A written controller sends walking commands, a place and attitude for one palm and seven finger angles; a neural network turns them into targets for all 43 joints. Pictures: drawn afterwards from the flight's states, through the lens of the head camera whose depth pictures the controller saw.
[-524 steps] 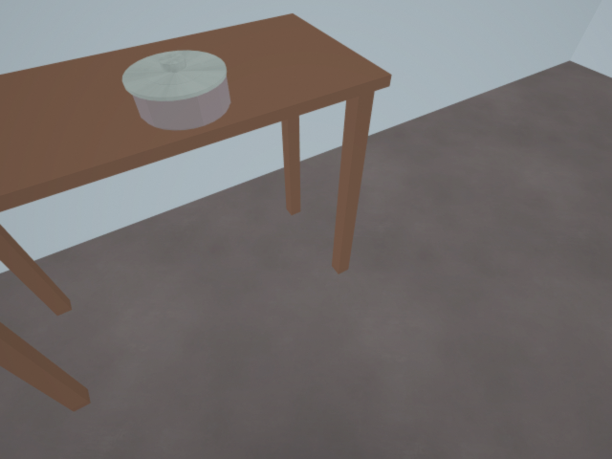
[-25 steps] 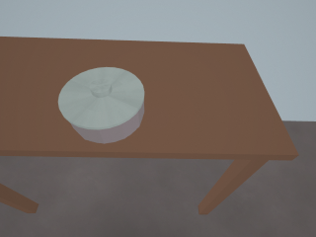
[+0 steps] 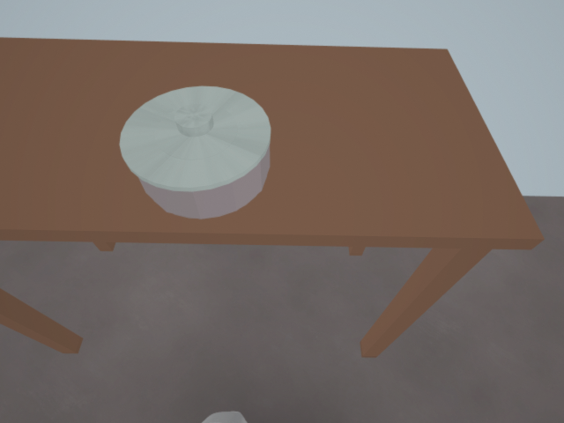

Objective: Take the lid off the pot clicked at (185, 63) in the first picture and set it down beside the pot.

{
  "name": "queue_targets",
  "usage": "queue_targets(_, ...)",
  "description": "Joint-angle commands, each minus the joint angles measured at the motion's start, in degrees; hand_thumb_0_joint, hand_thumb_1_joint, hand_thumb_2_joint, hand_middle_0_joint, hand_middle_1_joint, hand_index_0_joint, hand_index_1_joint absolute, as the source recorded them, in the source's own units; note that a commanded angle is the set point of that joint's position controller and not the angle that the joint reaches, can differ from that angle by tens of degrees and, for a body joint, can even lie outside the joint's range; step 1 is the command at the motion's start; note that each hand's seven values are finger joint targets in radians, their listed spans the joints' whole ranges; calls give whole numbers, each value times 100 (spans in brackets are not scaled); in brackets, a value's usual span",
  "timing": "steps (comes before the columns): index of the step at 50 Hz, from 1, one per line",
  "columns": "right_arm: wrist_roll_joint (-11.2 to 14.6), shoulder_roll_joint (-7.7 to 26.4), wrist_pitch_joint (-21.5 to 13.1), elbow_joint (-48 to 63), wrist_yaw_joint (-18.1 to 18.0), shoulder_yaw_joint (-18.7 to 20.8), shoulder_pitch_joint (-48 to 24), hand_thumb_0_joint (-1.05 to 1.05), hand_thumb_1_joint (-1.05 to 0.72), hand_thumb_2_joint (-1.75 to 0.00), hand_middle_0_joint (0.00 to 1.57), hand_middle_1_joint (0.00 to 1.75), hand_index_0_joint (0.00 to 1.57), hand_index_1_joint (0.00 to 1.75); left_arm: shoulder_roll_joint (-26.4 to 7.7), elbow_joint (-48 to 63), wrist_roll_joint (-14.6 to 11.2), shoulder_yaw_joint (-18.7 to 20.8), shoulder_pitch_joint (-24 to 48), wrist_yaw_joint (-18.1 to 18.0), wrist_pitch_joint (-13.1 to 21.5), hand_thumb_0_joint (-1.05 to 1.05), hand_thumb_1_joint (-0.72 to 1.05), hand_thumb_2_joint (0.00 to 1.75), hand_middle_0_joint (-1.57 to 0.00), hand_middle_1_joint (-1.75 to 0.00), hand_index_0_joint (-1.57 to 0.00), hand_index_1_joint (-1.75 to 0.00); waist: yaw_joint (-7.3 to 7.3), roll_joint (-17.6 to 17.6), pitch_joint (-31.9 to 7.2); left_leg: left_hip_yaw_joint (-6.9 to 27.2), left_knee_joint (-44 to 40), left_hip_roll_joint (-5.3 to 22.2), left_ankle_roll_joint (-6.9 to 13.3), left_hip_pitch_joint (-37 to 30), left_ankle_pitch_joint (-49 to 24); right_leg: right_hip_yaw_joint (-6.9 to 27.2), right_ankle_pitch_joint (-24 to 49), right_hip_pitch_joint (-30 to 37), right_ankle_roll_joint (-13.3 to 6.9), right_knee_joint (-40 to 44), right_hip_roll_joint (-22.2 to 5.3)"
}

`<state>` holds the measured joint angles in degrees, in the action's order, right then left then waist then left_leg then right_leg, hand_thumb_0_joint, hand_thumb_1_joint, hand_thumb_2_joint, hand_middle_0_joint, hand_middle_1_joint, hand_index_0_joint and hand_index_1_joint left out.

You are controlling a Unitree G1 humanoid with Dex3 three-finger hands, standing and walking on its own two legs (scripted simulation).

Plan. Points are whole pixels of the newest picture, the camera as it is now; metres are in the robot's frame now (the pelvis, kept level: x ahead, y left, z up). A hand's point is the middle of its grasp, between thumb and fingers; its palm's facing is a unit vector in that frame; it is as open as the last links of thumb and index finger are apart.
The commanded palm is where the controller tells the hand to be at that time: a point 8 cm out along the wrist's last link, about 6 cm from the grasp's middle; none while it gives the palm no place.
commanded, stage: come to a stop and stand still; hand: left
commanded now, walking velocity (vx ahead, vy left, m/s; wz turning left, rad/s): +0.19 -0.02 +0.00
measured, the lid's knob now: (194, 120) +0.46 +0.15 +0.16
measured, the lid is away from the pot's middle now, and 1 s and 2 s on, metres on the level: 0.00 0.00 0.00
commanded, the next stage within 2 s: look again from close up in 0.86 s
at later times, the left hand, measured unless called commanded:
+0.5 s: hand out of the picture -0.01 +0.17 -0.17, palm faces +0.01 -0.98 -0.17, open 7.4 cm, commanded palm none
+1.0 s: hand out of the picture +0.08 +0.21 -0.17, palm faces +0.02 -0.97 -0.24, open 7.4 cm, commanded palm none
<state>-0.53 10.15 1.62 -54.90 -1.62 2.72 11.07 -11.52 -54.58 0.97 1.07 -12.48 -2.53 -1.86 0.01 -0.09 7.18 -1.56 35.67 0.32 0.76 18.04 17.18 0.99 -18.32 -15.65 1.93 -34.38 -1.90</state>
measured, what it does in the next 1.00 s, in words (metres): stands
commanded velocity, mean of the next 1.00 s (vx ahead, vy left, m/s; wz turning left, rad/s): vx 0.03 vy -0.02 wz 0.00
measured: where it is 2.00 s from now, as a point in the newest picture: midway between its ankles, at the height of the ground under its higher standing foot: outside the picture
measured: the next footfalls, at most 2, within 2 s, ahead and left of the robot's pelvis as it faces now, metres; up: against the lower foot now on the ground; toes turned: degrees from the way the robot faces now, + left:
none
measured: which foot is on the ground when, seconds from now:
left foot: down 0.00-1.00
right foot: down 0.00-1.00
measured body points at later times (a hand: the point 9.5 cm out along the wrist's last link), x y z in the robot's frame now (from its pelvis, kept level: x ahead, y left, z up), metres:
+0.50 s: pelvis +0.02 +0.01 +0.00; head +0.04 +0.01 +0.45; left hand -0.01 +0.22 -0.16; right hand +0.04 -0.22 -0.15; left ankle +0.02 +0.11 -0.73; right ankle -0.05 -0.10 -0.73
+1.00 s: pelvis +0.04 +0.02 +0.00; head +0.06 +0.03 +0.45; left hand +0.08 +0.26 -0.15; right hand +0.10 -0.21 -0.14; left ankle +0.02 +0.11 -0.73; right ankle -0.05 -0.10 -0.73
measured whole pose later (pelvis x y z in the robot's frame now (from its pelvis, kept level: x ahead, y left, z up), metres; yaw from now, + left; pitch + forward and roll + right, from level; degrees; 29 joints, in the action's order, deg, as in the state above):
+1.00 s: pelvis +0.04 +0.02 +0.00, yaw +0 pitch +1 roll +0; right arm -0.8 9.4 -0.9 -57.9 -1.7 -0.3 11.3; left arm -12.1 -56.0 0.2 0.1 -13.9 -2.7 -0.6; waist -0.2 -1.3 2.2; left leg -1.9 31.9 -1.7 2.3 13.9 18.7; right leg -1.2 -22.9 -6.2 0.2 -28.4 -0.7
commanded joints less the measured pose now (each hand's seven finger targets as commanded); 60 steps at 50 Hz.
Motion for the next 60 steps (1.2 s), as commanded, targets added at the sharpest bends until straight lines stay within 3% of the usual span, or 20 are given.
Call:
queue_targets(1, -50, 491, -83, 278, 57, 80, 552, 0, -90, -90, 20, 30, 20, 30, -711, 463, 44, 152, -31, 8, 48, 0, 90, 90, -20, -30, -20, -30, 126, -324, -574, 587, -692, 384, 88, -339, 604, 510, -601, -649, -582, 944, -548)
queue_targets(2, -85, 587, -103, 252, 82, 60, 489, 0, -90, -90, 20, 30, 20, 30, -614, 437, 38, 131, -35, 27, 24, 0, 90, 90, -20, -30, -20, -30, 96, 66, -348, 824, -1231, 508, 156, -68, 1261, 253, -1246, -664, -384, 869, -276)
queue_targets(4, -110, 833, -152, 225, 103, 71, 426, 0, -90, -90, 20, 30, 20, 30, -473, 323, 45, 96, -267, 76, 10, 0, 90, 90, -20, -30, -20, -30, -1, 780, -210, 1542, -2319, 926, 353, 559, 2616, -334, -1098, -121, -183, 120, 166)
queue_targets(6, -82, 977, -164, 269, 100, 107, 237, 0, -90, -90, 20, 30, 20, 30, -334, 168, 68, 61, -624, 111, 40, 0, 90, 90, -20, -30, -20, -30, -186, 761, -378, 1892, -2598, 1166, 601, 766, 2713, -448, -766, 256, -226, -694, 266)
queue_targets(8, -83, 949, -164, 227, 96, 104, 208, 0, -90, -90, 20, 30, 20, 30, -253, 142, 66, 28, -737, 130, 65, 0, 90, 90, -20, -30, -20, -30, -173, 810, -333, 1756, -2558, 1149, 676, 708, 2489, -400, -898, 184, -263, -777, 230)
queue_targets(10, -78, 806, -172, 118, 74, 73, 377, 0, -90, -90, 20, 30, 20, 30, -219, 94, 32, 6, -787, 140, 143, 0, 90, 90, -20, -30, -20, -30, -127, 748, -264, 1518, -2214, 993, 629, 326, 1869, -370, -683, 244, -274, 202, 184)
queue_targets(12, -28, 608, -181, 22, 48, 28, 520, 0, -90, -90, 20, 30, 20, 30, -255, -5, 8, -18, -924, 104, 224, 0, 90, 90, -20, -30, -20, -30, -101, 316, -173, 1095, -1534, 661, 436, 175, 1043, -71, -44, 541, -303, 1363, -2)
queue_targets(14, 4, 320, -243, 8, 40, -67, 668, 0, -90, -90, 20, 30, 20, 30, -506, -70, -22, -17, -873, 47, 282, 0, 90, 90, -20, -30, -20, -30, 24, -174, -418, 414, -746, 197, 175, 11, 29, 756, 318, 589, -581, 1644, -596)
queue_targets(15, 2, 277, -233, -29, 23, -90, 595, 0, -90, -90, 20, 30, 20, 30, -569, -111, -49, -2, -803, 43, 324, 0, 90, 90, -20, -30, -20, -30, 33, -928, -454, 202, -550, 128, 57, -95, -56, 974, 503, 537, -661, 1788, -744)
queue_targets(16, 6, 257, -231, -43, 13, -83, 605, 0, -90, -90, 20, 30, 20, 30, -567, -110, -57, 0, -746, 47, 336, 0, 90, 90, -20, -30, -20, -30, 58, -1260, -387, 158, -545, 113, 24, -104, -175, 970, 957, 555, -733, 1818, -830)
queue_targets(17, -73, 590, -299, 78, 85, -131, 159, 0, -90, -90, 20, 30, 20, 30, -322, -353, 98, -8, -1104, -175, 487, 0, 90, 90, -20, -30, -20, -30, -27, 17, -264, 220, 118, 163, -101, -461, -416, 1214, 2827, 84, -649, 1501, -941)
queue_targets(18, -52, 229, -260, 137, 135, -166, 544, 0, -90, -90, 20, 30, 20, 30, -797, -73, 28, -3, -788, -117, 507, 0, 90, 90, -20, -30, -20, -30, 226, -179, -688, 103, 50, 169, 7, -221, 197, 766, 2025, 423, -690, 1416, -888)
queue_targets(20, -39, 314, -288, 54, 136, -205, 771, 0, -90, -90, 20, 30, 20, 30, -558, -65, 0, -23, -639, -81, 514, 0, 90, 90, -20, -30, -20, -30, 257, -291, -706, 196, -328, 219, 56, -270, -390, 441, 1442, 433, -740, 1156, -595)
queue_targets(21, -35, 396, -295, 74, 137, -184, 758, 0, -90, -90, 20, 30, 20, 30, -597, -54, -28, -2, -648, -35, 438, 0, 90, 90, -20, -30, -20, -30, 147, 420, -751, 287, -447, 236, 96, -461, -618, 301, 826, 281, -709, 907, -473)
queue_targets(22, -24, 462, -303, 91, 111, -175, 658, 0, -90, -90, 20, 30, 20, 30, -472, -87, -32, -11, -734, -32, 407, 0, 90, 90, -20, -30, -20, -30, 124, 639, -516, 616, -527, 390, 211, -335, -889, 178, 488, 79, -631, 772, -252)
queue_targets(24, -8, 567, -337, 51, 54, -182, 625, 0, -90, -90, 20, 30, 20, 30, -264, -232, -24, -67, -1029, -46, 395, 0, 90, 90, -20, -30, -20, -30, -19, 218, -519, 879, -565, 594, 372, -193, -1650, 62, 554, 279, -549, 728, -92)
queue_targets(26, 2, 581, -342, 37, 22, -174, 650, 0, -90, -90, 20, 30, 20, 30, -277, -255, -45, -59, -1028, -48, 374, 0, 90, 90, -20, -30, -20, -30, -12, -163, -701, 749, -471, 525, 327, -400, -1808, 116, 981, 426, -560, 749, -181)
queue_targets(30, 7, 545, -378, -142, -21, -190, 681, 0, -90, -90, 20, 30, 20, 30, -308, -236, -52, -35, -1061, -107, 387, 0, 90, 90, -20, -30, -20, -30, 1, -199, -807, 617, -335, 490, 251, -555, -2542, 167, 2063, 667, -543, 672, -319)
queue_targets(37, 0, 609, -351, -131, -48, -176, 464, 0, -90, -90, 20, 30, 20, 30, -493, -63, -71, 31, -805, -91, 262, 0, 90, 90, -20, -30, -20, -30, -61, 209, -683, 718, -607, 528, 272, -646, -2585, 71, 1556, 638, -463, 679, -261)
queue_targets(60, 22, 673, -299, -165, -41, -163, 225, 0, -90, -90, 20, 30, 20, 30, -688, -17, -65, 49, -597, -49, 235, 0, 90, 90, -20, -30, -20, -30, -46, -3, -744, 608, -823, 475, 197, -926, -2366, 162, 1977, 837, -391, 1022, -470)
